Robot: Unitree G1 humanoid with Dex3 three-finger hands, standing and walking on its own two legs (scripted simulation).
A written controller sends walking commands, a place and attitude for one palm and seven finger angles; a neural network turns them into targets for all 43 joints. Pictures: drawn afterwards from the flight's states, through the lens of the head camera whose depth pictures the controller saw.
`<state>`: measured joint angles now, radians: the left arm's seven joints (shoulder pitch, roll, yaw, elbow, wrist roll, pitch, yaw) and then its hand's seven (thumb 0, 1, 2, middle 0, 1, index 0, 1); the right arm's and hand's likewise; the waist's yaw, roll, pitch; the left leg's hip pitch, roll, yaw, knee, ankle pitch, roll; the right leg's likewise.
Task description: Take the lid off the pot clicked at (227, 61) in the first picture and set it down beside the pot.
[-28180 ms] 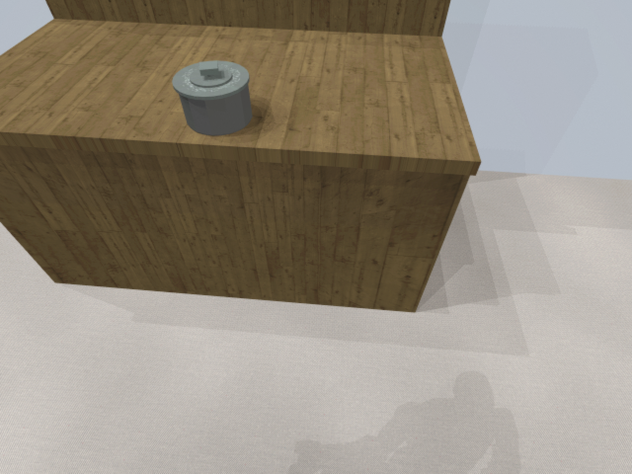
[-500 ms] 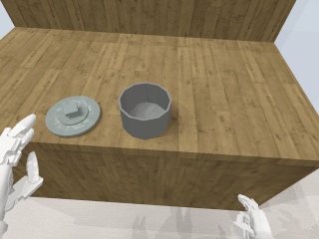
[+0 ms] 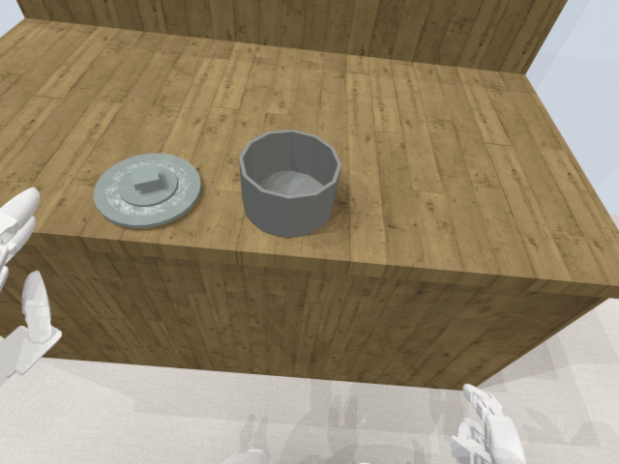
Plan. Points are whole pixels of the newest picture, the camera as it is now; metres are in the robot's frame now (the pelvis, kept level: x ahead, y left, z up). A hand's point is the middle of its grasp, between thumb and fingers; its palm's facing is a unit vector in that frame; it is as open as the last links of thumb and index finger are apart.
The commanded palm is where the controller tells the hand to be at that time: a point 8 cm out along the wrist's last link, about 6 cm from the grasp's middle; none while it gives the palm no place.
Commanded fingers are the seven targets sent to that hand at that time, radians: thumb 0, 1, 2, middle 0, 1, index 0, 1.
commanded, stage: step back with the hand held close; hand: left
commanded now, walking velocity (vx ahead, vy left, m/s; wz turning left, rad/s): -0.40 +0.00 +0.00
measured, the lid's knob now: (145, 176) +0.53 +0.31 +0.01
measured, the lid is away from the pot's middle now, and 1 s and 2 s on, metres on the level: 0.24 0.24 0.24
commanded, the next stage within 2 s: stop stepping back and stand still in 0.58 s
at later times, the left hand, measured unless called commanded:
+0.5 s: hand out of the picture +0.10 +0.25 +0.18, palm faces +0.33 -0.84 -0.43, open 7.4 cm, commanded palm +0.04 +0.29 +0.20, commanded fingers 0.00 0.90 0.90 -0.20 -0.30 -0.20 -0.30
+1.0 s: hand out of the picture -0.04 +0.28 +0.18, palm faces +0.22 -0.88 -0.43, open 7.4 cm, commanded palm -0.11 +0.33 +0.20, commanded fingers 0.00 0.90 0.90 -0.20 -0.30 -0.20 -0.30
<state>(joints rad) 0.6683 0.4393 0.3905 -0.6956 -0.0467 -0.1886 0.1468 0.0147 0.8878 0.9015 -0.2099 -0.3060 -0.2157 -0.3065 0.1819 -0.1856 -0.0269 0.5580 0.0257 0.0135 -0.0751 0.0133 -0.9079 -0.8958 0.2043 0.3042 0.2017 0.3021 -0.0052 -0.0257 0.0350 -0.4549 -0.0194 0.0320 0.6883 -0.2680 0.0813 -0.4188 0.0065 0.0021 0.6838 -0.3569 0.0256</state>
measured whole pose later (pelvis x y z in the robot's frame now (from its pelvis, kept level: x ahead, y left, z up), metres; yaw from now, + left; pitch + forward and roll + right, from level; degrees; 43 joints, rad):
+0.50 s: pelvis -0.09 +0.01 -0.02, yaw +0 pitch +0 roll -5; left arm 0.60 0.49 0.42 -0.73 -0.05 -0.25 0.16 0.01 0.89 0.90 -0.21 -0.31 -0.22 -0.31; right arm 0.18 -0.19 -0.05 0.59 0.01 0.00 -0.06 0.01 -0.91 -0.90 0.20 0.30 0.20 0.30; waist -0.01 -0.04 0.05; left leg -0.59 0.02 0.05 0.70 -0.10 0.10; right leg -0.50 0.06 0.01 0.92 -0.46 0.00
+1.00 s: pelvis -0.26 +0.06 +0.00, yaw -4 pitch +0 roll -3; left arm 0.63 0.51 0.44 -0.73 -0.06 -0.20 0.12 0.01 0.89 0.90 -0.21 -0.31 -0.21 -0.31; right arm 0.22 -0.13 0.02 0.56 0.02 -0.07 -0.02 0.01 -0.91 -0.90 0.20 0.30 0.20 0.30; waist -0.04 -0.11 0.01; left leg -0.44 -0.02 0.02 0.62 -0.19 0.07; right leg -0.43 0.06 0.03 0.96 -0.46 0.00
